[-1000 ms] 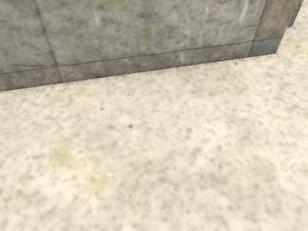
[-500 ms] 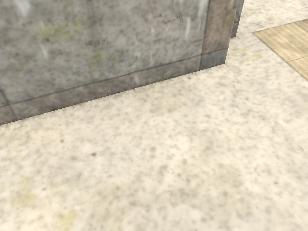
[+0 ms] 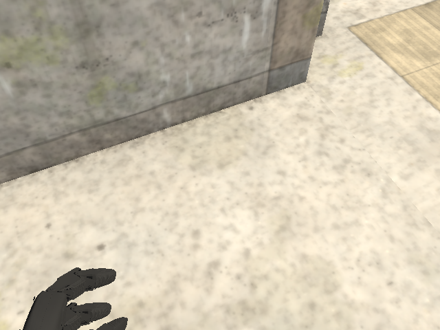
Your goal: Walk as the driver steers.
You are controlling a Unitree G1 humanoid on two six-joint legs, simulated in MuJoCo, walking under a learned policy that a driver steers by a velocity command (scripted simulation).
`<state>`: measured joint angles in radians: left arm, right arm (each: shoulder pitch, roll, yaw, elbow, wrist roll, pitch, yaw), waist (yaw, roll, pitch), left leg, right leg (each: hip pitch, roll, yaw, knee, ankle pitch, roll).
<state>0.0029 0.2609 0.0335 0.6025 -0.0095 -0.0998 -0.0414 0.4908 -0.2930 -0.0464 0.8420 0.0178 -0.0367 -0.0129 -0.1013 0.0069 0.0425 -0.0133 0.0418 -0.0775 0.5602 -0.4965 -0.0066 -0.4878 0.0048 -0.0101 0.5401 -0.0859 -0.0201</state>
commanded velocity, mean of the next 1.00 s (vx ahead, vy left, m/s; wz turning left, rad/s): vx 0.27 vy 0.00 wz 0.26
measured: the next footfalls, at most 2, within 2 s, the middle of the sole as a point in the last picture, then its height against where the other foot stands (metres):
left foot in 0.46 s outside the picture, level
right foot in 0.86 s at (234, 321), level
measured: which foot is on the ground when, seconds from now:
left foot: up 0.00-0.44, down 0.46-1.00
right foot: down 0.00-0.46, up 0.48-0.84, down 0.86-1.00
